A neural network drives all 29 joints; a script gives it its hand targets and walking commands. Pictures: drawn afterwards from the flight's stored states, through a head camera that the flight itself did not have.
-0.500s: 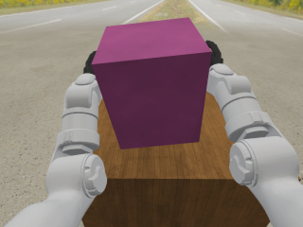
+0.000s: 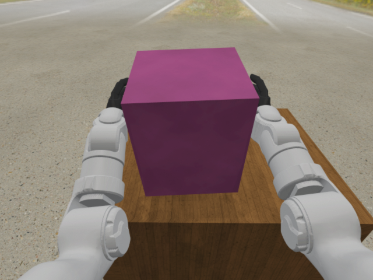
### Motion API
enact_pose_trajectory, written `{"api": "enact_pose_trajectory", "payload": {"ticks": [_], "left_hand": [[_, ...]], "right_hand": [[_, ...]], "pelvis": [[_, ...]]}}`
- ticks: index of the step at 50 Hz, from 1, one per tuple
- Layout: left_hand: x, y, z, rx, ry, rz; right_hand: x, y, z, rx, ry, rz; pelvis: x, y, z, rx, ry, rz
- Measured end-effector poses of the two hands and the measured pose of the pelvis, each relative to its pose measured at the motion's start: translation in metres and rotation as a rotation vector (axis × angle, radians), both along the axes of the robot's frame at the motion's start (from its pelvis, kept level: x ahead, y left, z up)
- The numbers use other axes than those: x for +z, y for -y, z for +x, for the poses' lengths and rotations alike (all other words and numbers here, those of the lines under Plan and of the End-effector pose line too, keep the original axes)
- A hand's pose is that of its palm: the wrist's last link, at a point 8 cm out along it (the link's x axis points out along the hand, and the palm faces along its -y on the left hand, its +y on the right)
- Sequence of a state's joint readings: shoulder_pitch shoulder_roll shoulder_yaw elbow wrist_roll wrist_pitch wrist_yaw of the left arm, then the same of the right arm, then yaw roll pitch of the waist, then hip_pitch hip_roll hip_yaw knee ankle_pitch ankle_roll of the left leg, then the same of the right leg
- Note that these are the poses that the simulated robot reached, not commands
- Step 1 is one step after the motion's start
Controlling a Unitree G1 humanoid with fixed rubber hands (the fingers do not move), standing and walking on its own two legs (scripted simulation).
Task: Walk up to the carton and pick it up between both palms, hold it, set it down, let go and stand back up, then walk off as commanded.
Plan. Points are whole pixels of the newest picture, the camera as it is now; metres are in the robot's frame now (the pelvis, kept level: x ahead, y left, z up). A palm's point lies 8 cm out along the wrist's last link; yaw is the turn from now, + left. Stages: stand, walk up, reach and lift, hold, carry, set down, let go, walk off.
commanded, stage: set down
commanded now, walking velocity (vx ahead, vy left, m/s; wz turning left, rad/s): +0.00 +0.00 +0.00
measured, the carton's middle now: (189, 123) +0.40 +0.00 +0.21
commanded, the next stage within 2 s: none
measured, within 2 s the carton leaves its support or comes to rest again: neither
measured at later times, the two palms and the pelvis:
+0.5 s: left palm (120, 120) +0.41 +0.16 +0.22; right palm (254, 116) +0.41 -0.14 +0.23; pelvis +0.01 +0.00 +0.00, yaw +0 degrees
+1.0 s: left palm (122, 128) +0.42 +0.16 +0.19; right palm (250, 124) +0.42 -0.14 +0.20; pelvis +0.01 +0.00 +0.00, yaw +0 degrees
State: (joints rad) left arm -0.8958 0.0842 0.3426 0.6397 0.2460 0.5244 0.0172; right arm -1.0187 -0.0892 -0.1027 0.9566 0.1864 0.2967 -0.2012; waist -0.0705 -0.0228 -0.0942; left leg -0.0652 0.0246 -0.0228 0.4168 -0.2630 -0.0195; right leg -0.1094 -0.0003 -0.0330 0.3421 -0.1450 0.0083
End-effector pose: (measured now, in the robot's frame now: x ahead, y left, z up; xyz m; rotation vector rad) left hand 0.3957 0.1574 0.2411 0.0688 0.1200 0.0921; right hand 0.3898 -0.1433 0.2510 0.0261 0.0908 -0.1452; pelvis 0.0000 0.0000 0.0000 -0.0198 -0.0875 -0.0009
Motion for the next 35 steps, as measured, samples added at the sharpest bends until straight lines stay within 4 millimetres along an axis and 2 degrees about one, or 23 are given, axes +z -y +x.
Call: {"api": "enact_pose_trajectory", "payload": {"ticks": [12, 20, 35], "left_hand": [[-0.007, 0.004, 0.002, 0.007, -0.007, -0.009], [-0.022, 0.001, 0.01, 0.017, -0.034, -0.023], [-0.035, -0.001, 0.024, 0.018, -0.035, -0.023]], "right_hand": [[-0.01, 0.004, 0.003, 0.003, -0.006, 0.03], [-0.022, 0.001, 0.014, 0.01, -0.032, 0.021], [-0.032, -0.002, 0.029, 0.012, -0.034, 0.015]], "pelvis": [[0.0, 0.0, 0.0, 0.0, 0.001, 0.0], [0.0, -0.001, 0.002, 0.0, -0.003, -0.001], [0.0, -0.002, 0.012, 0.0, -0.017, -0.003]]}}
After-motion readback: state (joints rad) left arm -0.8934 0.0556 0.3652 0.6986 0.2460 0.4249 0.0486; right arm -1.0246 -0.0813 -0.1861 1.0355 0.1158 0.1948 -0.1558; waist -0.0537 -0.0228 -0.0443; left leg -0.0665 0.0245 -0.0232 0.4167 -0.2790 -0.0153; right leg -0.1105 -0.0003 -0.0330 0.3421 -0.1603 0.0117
